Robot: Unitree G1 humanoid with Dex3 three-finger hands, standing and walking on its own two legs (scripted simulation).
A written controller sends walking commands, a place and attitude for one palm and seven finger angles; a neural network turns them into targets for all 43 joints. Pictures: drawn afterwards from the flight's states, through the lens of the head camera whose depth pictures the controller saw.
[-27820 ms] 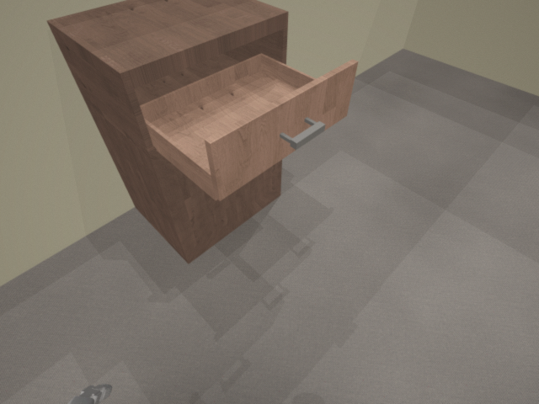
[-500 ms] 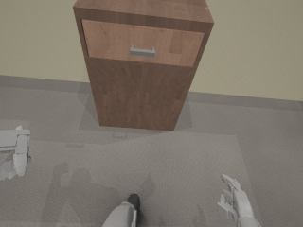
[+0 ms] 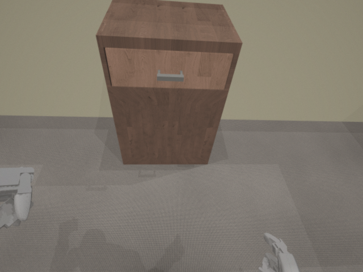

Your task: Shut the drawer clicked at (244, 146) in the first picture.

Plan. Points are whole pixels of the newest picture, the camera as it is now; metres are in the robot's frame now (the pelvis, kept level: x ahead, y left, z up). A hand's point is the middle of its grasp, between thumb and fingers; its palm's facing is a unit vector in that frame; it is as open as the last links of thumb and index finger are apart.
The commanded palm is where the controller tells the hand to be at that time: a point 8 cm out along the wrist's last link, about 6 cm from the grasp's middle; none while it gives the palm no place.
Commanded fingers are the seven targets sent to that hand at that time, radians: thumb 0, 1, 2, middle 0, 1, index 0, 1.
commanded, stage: stop stepping back and stand still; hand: left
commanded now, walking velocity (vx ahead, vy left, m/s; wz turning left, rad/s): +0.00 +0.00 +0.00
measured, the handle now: (170, 74) +0.88 +0.09 -0.05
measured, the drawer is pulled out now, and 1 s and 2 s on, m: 0.00 0.00 0.00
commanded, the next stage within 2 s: let the arm hang, fingers relaxed in 0.14 s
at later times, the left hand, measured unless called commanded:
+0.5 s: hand out of the picture +0.08 +0.19 -0.16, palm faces +0.06 -0.97 -0.23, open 3.1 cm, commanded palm none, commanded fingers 0.00 0.90 0.90 -0.84 -0.99 -0.84 -0.99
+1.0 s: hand out of the picture -0.02 +0.16 -0.18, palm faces +0.13 -0.97 -0.19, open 6.9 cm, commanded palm none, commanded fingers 0.00 0.90 0.90 -0.20 -0.30 -0.20 -0.30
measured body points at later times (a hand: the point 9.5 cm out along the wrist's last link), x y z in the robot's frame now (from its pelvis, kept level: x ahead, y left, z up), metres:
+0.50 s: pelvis -0.01 +0.00 -0.03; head -0.02 -0.01 +0.42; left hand +0.08 +0.24 -0.14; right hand +0.08 -0.23 -0.17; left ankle +0.01 +0.12 -0.73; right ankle +0.02 -0.11 -0.75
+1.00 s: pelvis -0.01 -0.01 -0.01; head -0.01 -0.02 +0.44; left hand -0.03 +0.21 -0.16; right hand +0.02 -0.22 -0.17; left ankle -0.01 +0.11 -0.75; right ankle +0.02 -0.11 -0.75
